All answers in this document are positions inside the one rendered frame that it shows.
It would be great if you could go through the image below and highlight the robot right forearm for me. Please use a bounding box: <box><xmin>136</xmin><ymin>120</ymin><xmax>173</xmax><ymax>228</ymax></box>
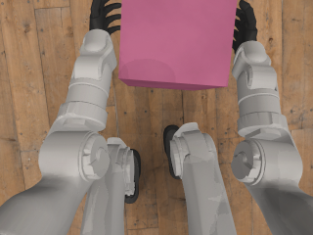
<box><xmin>232</xmin><ymin>40</ymin><xmax>303</xmax><ymax>172</ymax></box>

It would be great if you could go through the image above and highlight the robot right upper arm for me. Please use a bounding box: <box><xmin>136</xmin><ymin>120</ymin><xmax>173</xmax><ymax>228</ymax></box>
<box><xmin>231</xmin><ymin>138</ymin><xmax>313</xmax><ymax>235</ymax></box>

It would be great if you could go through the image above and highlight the right robot hand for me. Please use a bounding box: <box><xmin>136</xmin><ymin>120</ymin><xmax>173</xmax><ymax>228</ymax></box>
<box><xmin>232</xmin><ymin>0</ymin><xmax>258</xmax><ymax>55</ymax></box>

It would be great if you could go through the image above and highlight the robot left forearm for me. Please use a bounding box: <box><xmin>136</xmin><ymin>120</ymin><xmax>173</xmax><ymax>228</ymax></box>
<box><xmin>38</xmin><ymin>28</ymin><xmax>117</xmax><ymax>165</ymax></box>

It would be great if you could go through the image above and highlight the right robot foot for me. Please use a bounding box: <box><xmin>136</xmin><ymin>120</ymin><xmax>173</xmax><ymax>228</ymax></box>
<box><xmin>163</xmin><ymin>124</ymin><xmax>180</xmax><ymax>179</ymax></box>

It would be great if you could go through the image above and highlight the carton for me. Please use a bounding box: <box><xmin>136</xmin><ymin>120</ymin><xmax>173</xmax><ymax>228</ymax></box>
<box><xmin>118</xmin><ymin>0</ymin><xmax>238</xmax><ymax>91</ymax></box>

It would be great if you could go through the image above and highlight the left robot hand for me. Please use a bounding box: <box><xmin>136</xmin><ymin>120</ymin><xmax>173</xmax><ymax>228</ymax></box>
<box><xmin>89</xmin><ymin>0</ymin><xmax>122</xmax><ymax>35</ymax></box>

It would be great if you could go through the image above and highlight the left robot thigh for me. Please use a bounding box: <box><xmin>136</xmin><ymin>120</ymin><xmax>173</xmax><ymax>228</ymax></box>
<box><xmin>79</xmin><ymin>144</ymin><xmax>135</xmax><ymax>235</ymax></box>

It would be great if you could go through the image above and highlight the robot left upper arm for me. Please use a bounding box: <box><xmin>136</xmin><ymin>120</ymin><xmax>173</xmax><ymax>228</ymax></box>
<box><xmin>0</xmin><ymin>130</ymin><xmax>111</xmax><ymax>235</ymax></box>

